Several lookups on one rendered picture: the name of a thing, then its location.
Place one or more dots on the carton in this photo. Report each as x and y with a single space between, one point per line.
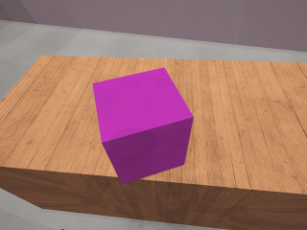
145 125

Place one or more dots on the pedestal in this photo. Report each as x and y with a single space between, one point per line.
246 162

